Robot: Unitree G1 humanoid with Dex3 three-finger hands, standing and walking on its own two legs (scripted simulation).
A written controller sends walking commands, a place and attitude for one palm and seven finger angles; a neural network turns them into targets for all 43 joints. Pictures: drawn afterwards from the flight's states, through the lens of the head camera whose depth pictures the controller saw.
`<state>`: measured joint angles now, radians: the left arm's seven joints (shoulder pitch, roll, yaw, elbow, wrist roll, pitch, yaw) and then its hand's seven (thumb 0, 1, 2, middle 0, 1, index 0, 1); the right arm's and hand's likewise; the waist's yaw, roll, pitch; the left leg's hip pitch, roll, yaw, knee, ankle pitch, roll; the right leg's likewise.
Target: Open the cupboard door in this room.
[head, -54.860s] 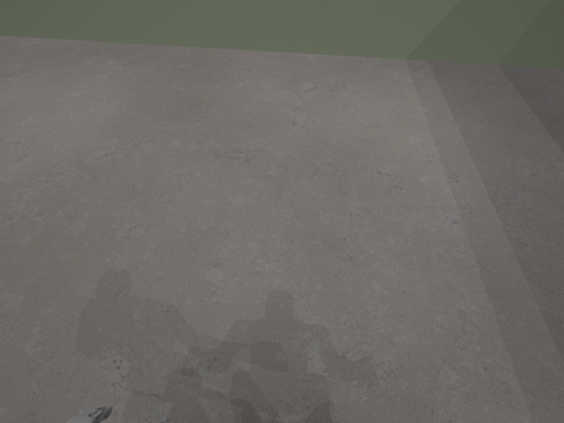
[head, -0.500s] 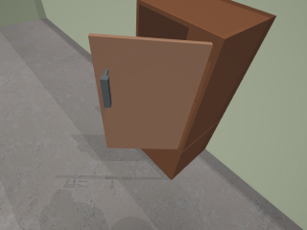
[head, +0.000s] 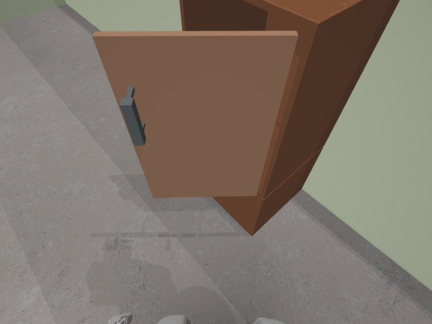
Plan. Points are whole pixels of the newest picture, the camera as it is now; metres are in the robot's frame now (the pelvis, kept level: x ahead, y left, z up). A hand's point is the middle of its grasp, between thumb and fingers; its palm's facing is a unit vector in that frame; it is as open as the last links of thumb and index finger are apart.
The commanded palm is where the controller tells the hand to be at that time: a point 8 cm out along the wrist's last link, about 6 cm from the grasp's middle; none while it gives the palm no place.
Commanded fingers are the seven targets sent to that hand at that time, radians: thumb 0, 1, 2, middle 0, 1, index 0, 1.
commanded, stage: come to a stop and stand still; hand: left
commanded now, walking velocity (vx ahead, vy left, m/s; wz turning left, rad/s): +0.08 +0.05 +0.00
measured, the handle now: (135, 116) +0.52 +0.20 +0.06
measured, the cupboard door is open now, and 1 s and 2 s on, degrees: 49 49 49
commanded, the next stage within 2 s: look again from close up in 0.52 s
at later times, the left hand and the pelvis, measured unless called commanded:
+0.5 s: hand out of the picture -0.05 +0.18 -0.16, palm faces +0.00 -0.99 -0.16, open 7.3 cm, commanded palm none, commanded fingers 0.00 0.90 0.90 -0.20 -0.30 -0.20 -0.30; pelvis -0.01 +0.02 +0.01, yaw -2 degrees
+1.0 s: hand out of the picture -0.06 +0.19 -0.17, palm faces +0.02 -0.98 -0.17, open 7.3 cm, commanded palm none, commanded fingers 0.00 0.90 0.90 -0.20 -0.30 -0.20 -0.30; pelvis -0.06 +0.02 +0.01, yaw +0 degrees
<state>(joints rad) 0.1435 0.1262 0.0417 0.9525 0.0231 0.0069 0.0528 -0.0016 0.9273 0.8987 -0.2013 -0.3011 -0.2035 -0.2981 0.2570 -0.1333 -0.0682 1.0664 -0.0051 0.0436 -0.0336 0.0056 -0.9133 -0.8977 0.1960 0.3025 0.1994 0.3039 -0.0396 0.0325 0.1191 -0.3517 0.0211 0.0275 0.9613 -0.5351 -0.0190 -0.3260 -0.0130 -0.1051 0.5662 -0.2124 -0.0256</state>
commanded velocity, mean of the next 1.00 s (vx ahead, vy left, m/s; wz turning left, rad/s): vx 0.03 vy -0.02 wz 0.00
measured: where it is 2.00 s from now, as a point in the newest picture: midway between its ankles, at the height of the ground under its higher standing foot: outside the picture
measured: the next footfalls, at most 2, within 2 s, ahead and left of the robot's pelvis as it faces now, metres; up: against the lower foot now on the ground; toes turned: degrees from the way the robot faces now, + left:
left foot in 0.12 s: +0.01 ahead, +0.12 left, +0.00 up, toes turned +2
right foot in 0.34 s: +0.01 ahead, -0.10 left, +0.00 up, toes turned -4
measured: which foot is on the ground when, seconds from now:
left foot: up 0.00-0.10, down 0.12-1.00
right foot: down 0.00-0.14, up 0.16-0.32, down 0.34-1.00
